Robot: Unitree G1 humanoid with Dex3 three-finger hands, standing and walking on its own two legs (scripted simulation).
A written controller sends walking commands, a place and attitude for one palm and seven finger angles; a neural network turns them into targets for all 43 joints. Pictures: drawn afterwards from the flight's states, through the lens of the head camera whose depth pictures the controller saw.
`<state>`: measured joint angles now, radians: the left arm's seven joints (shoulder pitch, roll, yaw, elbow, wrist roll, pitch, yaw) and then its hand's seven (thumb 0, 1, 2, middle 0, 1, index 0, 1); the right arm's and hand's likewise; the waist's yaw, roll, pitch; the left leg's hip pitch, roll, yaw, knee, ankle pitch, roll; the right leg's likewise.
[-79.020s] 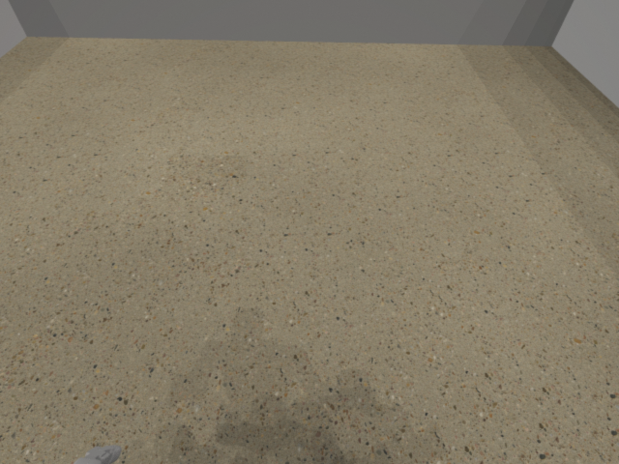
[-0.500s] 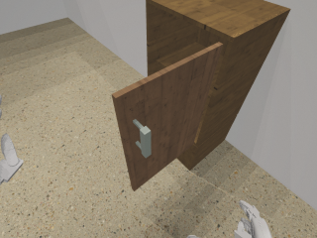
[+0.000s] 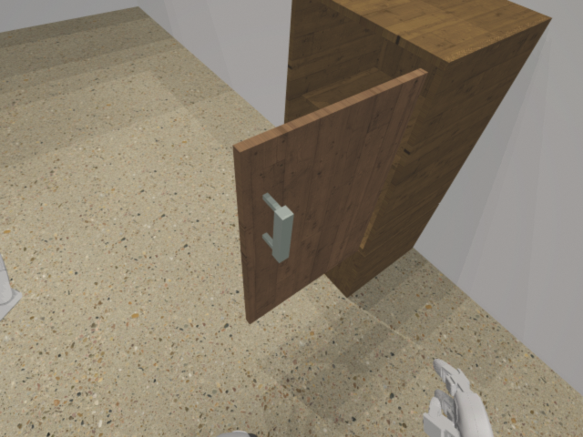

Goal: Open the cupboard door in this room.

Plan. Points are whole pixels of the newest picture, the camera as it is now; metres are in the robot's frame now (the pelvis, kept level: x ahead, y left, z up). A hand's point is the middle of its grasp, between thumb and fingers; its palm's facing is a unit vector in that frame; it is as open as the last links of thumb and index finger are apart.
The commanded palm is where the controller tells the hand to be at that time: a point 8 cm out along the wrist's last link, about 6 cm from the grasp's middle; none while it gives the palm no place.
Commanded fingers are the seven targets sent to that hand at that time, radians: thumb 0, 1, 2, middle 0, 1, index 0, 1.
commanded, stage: step back with the hand held close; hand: left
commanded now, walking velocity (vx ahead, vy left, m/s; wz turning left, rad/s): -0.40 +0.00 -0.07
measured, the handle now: (274, 228) +0.44 +0.06 -0.01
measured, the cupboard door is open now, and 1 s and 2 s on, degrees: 90 90 90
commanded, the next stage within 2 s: stop stepping back and stand still in 0.14 s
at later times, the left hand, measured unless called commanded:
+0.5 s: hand (56, 403) +0.12 +0.21 +0.16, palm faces +0.30 -0.80 -0.51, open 7.4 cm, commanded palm +0.06 +0.25 +0.18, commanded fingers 0.00 0.90 0.90 -0.20 -0.30 -0.20 -0.30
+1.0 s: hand out of the picture +0.04 +0.22 +0.16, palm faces +0.33 -0.82 -0.48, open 7.4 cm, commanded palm -0.01 +0.26 +0.18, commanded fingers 0.00 0.90 0.90 -0.20 -0.30 -0.20 -0.30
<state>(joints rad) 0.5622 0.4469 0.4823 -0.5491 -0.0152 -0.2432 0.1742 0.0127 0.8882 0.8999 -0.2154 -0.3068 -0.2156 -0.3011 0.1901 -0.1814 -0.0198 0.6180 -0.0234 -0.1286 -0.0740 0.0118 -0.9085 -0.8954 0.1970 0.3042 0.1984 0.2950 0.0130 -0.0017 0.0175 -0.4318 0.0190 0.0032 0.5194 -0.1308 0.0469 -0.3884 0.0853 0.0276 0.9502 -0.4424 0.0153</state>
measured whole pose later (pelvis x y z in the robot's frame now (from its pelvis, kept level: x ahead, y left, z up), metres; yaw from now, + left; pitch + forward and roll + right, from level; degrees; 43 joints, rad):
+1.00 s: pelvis -0.17 -0.02 +0.00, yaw -5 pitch -1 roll -2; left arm 0.58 0.40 0.39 -0.48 -0.02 -0.20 0.14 0.01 0.89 0.90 -0.21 -0.31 -0.21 -0.30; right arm 0.23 -0.17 0.05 0.62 -0.02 -0.15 -0.07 0.01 -0.90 -0.89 0.20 0.30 0.20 0.30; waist -0.01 0.02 0.00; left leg -0.37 -0.01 -0.01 0.50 -0.20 0.01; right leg -0.17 0.06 0.00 0.42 -0.23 -0.04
